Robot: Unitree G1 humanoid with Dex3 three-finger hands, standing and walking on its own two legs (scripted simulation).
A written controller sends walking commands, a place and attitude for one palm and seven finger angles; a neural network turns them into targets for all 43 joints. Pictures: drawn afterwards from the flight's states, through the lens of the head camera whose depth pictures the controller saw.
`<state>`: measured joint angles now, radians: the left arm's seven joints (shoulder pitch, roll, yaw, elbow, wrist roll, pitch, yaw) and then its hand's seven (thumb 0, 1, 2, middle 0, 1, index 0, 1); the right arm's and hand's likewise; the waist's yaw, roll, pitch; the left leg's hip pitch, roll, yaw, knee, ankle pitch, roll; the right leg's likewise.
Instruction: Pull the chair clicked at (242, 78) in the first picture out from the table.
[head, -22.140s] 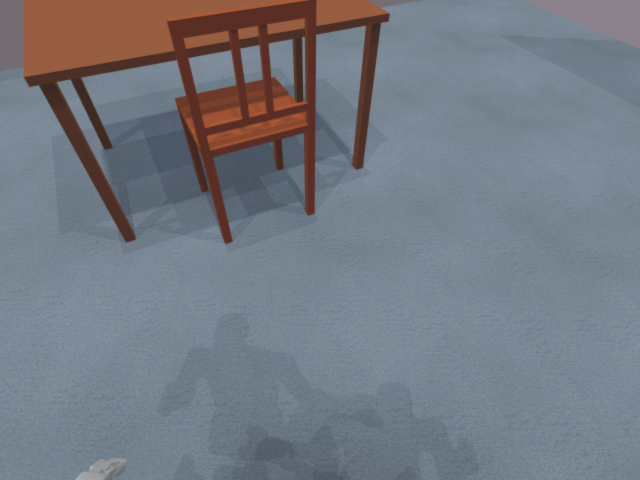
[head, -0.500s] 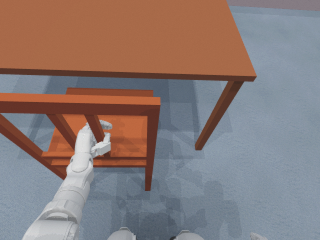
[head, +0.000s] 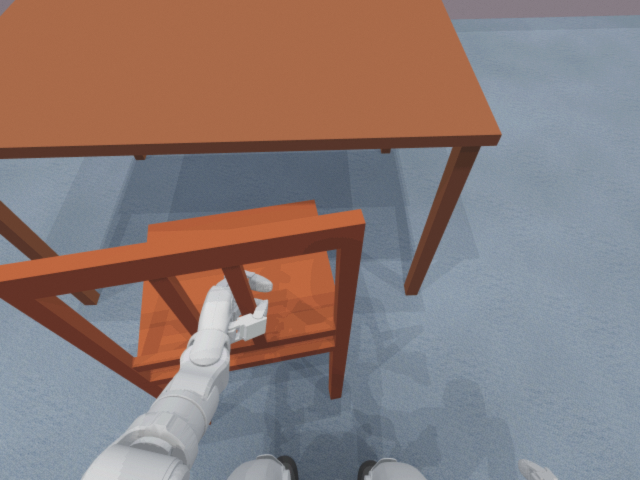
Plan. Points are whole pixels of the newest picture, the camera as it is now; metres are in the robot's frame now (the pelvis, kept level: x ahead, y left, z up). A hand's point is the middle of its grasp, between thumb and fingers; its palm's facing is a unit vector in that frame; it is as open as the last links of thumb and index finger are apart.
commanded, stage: step backward, pulling the chair out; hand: left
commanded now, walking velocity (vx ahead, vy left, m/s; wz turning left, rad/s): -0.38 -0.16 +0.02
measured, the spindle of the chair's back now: (189, 316) +0.35 +0.20 -0.07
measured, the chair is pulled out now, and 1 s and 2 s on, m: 0.18 0.31 0.59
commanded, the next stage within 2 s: stop walking, hand still on the chair in 1.78 s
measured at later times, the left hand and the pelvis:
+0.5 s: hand (250, 357) +0.28 +0.10 -0.06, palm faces +0.03 -0.98 -0.19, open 5.5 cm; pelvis -0.06 -0.01 +0.00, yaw +0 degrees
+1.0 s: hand (229, 424) +0.20 +0.12 -0.06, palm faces -0.04 -0.98 -0.18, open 5.4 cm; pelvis -0.16 +0.01 +0.00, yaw +0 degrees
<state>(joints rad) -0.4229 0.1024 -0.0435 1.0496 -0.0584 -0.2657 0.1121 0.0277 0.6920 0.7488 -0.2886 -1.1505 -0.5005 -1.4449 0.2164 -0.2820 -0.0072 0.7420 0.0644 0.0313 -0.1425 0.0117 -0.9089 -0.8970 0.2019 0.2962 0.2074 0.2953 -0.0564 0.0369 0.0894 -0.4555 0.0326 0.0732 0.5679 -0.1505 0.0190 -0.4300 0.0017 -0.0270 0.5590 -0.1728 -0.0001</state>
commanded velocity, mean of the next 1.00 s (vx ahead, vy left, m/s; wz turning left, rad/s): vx -0.38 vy -0.03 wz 0.04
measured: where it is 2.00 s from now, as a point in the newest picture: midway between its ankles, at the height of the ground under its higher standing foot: outside the picture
